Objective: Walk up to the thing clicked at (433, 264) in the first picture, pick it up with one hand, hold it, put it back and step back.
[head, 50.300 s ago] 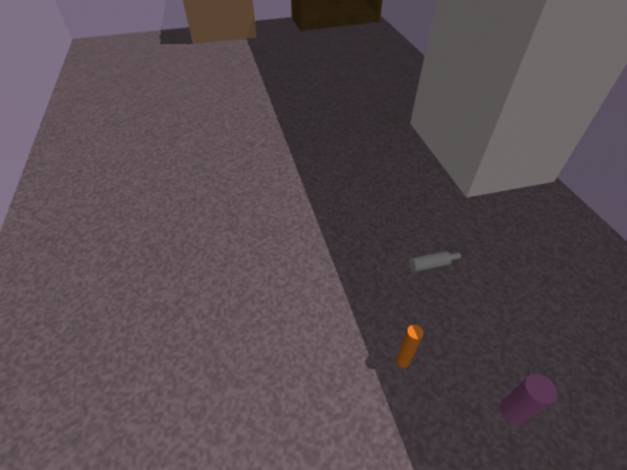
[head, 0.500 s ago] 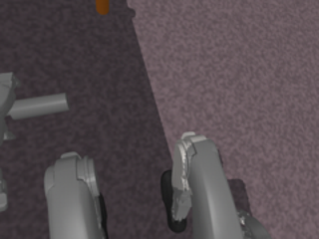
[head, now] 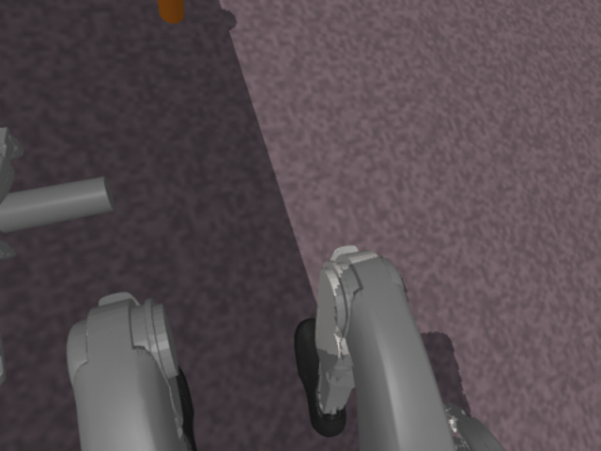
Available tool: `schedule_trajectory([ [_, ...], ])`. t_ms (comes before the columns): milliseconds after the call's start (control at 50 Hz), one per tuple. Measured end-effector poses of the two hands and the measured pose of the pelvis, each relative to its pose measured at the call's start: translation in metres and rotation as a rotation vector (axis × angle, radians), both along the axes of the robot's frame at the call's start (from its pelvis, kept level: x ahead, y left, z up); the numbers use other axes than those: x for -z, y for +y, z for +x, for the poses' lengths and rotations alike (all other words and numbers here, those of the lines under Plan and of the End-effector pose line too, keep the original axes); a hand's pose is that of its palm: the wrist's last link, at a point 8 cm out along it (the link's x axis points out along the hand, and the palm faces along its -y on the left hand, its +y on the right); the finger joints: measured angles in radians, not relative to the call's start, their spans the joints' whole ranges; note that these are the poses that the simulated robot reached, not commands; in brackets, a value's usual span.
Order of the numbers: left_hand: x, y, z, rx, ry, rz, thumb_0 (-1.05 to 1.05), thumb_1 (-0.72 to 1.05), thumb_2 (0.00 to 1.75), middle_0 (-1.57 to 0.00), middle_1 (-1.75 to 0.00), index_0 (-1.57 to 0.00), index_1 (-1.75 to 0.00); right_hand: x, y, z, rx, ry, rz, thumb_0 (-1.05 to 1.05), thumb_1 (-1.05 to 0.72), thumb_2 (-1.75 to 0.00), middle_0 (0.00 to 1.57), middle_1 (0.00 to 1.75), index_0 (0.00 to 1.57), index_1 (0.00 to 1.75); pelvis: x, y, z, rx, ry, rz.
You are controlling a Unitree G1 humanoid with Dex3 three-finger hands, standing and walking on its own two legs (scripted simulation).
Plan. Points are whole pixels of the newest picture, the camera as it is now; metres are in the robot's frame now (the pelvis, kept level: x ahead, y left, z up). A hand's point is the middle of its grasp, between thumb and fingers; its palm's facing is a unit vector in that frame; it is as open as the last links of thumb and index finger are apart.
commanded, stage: rise first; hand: left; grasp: from above
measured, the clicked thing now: (38, 207) +0.48 +0.31 -0.29
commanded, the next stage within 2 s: approach in 0.82 s
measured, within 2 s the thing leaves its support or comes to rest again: neither
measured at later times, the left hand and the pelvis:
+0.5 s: hand out of the picture +0.44 +0.32 -0.17, palm faces -0.45 -0.07 -0.89, open 14.2 cm; pelvis +0.00 +0.00 +0.00, yaw +0 degrees
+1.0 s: hand out of the picture +0.44 +0.32 -0.17, palm faces -0.46 -0.07 -0.89, open 14.1 cm; pelvis +0.00 +0.00 +0.00, yaw +0 degrees
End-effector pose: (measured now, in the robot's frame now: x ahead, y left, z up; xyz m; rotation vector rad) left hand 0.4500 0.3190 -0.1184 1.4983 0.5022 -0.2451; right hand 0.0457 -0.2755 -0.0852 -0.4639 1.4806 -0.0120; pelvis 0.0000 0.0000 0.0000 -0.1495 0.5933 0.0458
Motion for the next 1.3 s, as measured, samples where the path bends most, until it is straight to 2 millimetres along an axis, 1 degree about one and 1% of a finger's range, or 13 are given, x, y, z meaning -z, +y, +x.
schedule_trajectory([
  [220,-0.006,0.003,0.003,-0.013,0.0,0.008,0.0,-0.57,1.05,-0.09,-1.02,-0.08,-1.03,-0.001,0.0,-0.005,0.007,0.003,0.003,0.0,-0.91,-0.9,0.2,0.3,0.2,0.3,-0.001,0.0,-0.001,0.001,-0.003,-0.001],
  [420,-0.005,0.002,0.0,0.007,0.004,-0.003,0.0,-0.56,1.04,-0.09,-1.02,-0.08,-1.02,-0.002,0.001,-0.004,-0.001,-0.002,0.004,0.0,-0.91,-0.9,0.2,0.3,0.2,0.3,0.0,0.0,-0.002,0.0,-0.009,-0.003],
  [620,-0.009,0.004,0.001,0.002,-0.008,0.009,0.0,-0.56,1.04,-0.1,-1.01,-0.08,-1.02,-0.003,0.002,-0.002,0.0,-0.022,0.002,0.0,-0.91,-0.9,0.2,0.3,0.2,0.3,0.0,0.001,-0.003,-0.001,-0.008,-0.004],
  [860,-0.006,0.001,0.001,0.005,0.007,-0.002,0.0,-0.54,1.02,-0.11,-1.0,-0.1,-1.01,-0.004,0.004,-0.006,0.001,-0.015,0.01,0.0,-0.91,-0.9,0.2,0.3,0.2,0.3,-0.001,0.001,-0.004,-0.001,-0.008,-0.005],
  [1040,-0.008,0.001,0.002,0.013,-0.004,0.012,0.0,-0.55,1.03,-0.1,-1.01,-0.09,-1.01,-0.003,0.003,-0.008,0.0,-0.011,0.013,0.0,-0.9,-0.89,0.2,0.3,0.2,0.3,0.0,0.0,-0.004,-0.001,-0.008,-0.001],
  [1140,-0.009,-0.011,0.012,0.042,-0.006,0.009,0.0,-0.55,1.03,-0.1,-1.03,-0.09,-1.03,-0.005,0.003,-0.008,-0.005,-0.018,0.01,0.0,-0.9,-0.89,0.2,0.3,0.2,0.3,0.0,0.0,-0.004,-0.001,-0.007,-0.001],
  [1300,-0.008,-0.055,0.042,0.093,-0.047,-0.02,0.0,-0.55,1.03,-0.09,-1.04,-0.08,-1.05,-0.014,0.005,-0.02,0.015,-0.023,-0.001,0.0,-0.9,-0.89,0.2,0.3,0.2,0.3,-0.001,0.0,-0.003,0.004,0.008,-0.006],
])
